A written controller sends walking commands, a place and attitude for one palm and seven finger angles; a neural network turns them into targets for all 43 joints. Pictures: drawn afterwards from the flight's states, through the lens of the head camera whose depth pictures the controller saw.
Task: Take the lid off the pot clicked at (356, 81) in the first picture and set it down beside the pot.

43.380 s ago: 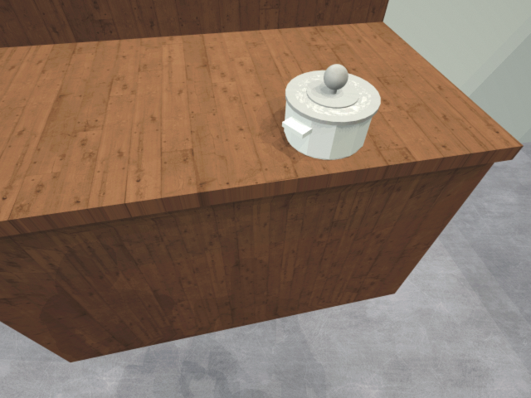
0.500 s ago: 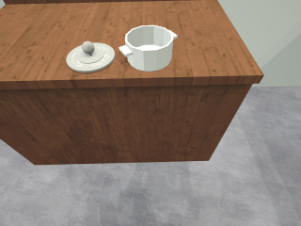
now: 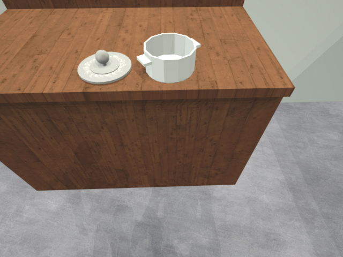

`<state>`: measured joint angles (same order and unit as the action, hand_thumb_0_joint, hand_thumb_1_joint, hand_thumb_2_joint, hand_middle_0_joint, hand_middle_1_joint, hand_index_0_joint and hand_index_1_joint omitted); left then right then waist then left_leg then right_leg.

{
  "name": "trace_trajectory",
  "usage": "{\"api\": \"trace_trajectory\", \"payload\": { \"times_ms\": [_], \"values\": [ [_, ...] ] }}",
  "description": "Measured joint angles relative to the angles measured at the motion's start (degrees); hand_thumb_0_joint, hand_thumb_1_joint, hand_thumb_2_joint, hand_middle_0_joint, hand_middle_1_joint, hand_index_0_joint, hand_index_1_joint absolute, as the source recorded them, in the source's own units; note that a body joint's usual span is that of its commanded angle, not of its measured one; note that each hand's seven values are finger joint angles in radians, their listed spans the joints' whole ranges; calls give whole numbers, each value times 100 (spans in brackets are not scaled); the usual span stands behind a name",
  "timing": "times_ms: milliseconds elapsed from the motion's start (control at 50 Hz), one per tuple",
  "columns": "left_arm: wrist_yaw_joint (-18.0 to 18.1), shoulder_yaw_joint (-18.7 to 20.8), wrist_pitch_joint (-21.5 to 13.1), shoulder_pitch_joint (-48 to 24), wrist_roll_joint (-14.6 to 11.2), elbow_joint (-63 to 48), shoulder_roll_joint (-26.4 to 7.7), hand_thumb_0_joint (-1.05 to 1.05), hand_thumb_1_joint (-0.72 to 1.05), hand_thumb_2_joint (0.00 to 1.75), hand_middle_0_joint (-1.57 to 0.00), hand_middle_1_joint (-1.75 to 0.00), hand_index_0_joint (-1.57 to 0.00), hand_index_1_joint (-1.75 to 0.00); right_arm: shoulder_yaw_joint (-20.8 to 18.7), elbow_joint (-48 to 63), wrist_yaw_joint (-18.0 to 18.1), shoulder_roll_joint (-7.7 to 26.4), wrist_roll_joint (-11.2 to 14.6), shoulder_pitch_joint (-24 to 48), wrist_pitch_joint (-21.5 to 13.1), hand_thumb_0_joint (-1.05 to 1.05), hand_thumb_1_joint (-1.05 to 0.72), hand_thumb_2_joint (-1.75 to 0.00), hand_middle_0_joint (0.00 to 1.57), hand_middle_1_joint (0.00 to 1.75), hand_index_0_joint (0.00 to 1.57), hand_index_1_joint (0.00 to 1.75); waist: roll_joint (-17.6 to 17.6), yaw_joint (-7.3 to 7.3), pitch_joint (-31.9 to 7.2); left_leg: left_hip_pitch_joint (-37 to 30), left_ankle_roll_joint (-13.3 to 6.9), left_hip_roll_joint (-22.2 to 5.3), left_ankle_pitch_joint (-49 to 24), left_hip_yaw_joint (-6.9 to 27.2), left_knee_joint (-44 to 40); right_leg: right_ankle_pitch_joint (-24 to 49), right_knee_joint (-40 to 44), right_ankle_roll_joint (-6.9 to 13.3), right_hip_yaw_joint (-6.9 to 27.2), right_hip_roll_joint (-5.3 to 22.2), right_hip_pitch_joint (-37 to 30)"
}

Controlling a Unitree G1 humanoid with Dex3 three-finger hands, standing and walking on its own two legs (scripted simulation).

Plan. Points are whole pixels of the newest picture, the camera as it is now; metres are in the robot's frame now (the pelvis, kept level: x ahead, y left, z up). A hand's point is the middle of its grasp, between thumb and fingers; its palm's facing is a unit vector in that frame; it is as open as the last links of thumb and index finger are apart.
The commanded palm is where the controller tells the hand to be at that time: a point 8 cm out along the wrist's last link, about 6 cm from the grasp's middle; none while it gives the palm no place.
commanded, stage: look to check the result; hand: left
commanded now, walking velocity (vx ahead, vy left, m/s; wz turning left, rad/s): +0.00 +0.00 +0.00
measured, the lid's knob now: (102, 56) +0.70 +0.26 +0.09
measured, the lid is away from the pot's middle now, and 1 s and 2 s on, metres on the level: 0.23 0.23 0.23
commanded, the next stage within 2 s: stand and wait in 0.14 s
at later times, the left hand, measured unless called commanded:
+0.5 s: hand out of the picture -0.03 +0.16 -0.18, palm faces +0.03 -0.99 -0.15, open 7.3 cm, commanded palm none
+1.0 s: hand out of the picture -0.03 +0.17 -0.18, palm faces +0.03 -0.98 -0.17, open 7.3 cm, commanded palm none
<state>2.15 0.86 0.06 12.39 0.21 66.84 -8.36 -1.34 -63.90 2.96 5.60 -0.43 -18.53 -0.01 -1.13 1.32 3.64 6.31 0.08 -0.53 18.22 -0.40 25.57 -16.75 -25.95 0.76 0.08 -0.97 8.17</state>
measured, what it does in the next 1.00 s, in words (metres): stands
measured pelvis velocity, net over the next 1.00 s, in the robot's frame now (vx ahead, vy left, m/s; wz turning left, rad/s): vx -0.02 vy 0.01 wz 0.00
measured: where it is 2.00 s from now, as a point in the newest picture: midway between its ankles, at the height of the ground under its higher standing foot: outside the picture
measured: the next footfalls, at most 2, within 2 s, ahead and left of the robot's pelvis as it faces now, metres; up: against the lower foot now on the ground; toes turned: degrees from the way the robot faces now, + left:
none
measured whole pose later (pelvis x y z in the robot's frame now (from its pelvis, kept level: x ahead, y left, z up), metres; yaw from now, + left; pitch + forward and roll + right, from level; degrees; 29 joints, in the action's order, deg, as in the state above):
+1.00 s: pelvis -0.02 +0.01 +0.00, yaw +0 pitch -1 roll +0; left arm 2.1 0.6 -0.2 14.9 0.4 67.1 -7.0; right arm -1.4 -64.5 3.0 5.3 -0.4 -18.0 -0.7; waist -0.3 0.8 3.4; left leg 7.9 -0.8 0.5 16.8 -0.7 25.6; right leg -15.4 -26.1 -0.2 0.4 0.1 9.8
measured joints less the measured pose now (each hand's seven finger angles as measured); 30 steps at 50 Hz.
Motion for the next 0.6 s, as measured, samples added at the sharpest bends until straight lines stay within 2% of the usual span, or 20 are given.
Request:
{"api": "trace_trajectory", "payload": {
  "times_ms": [600],
  "values": [
    [-19, -47, -19, 286, 26, 95, 197, 1, 92, 90, -20, -30, -20, -30, 1, -16, 14, -39, 1, 76, -65, 1, -91, -90, 20, 30, 20, 30, 102, -66, -32, 150, -103, 109, -118, -32, 11, 119, -9, -103, 32, 109, 148]
  ]
}}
